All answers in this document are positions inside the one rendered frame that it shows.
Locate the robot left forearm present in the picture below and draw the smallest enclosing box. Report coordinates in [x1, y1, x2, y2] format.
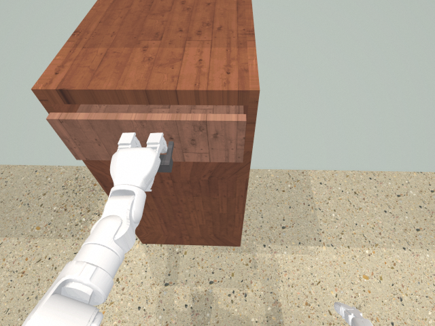
[22, 184, 146, 326]

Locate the drawer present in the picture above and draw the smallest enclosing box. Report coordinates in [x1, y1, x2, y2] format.
[46, 105, 246, 162]

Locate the right robot hand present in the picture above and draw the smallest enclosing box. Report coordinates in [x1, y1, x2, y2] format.
[334, 302, 373, 326]

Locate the left robot hand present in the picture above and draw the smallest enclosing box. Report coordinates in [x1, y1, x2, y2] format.
[110, 132, 167, 192]

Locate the cabinet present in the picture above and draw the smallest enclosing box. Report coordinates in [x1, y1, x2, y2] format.
[31, 0, 260, 247]

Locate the robot left upper arm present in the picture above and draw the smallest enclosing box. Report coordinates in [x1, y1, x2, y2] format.
[29, 293, 103, 326]

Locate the handle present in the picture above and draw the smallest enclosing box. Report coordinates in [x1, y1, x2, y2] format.
[157, 141, 174, 173]

